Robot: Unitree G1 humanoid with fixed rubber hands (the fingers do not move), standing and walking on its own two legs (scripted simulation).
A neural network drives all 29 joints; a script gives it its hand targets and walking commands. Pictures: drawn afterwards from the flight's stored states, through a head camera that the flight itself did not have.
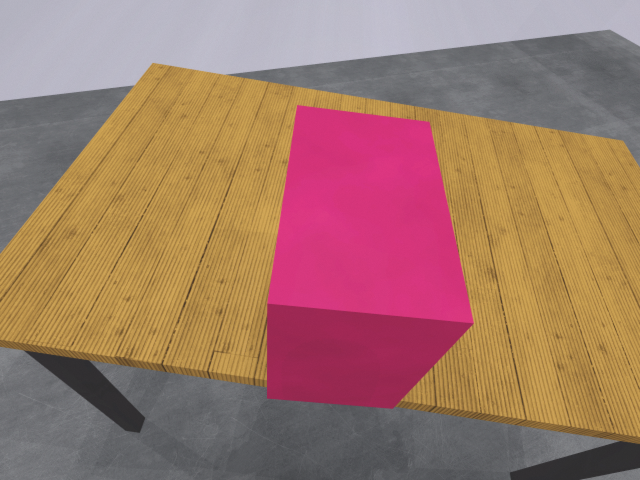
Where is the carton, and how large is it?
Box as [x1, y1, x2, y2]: [267, 105, 473, 408]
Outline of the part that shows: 297,105 267,302 267,398 392,408 473,323 429,122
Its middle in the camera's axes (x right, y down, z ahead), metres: +0.03 +0.02 +0.49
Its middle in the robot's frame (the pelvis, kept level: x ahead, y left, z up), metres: +0.38 -0.01 +0.06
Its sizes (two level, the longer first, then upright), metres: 0.279 0.168 0.255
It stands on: a table, 0.71 m high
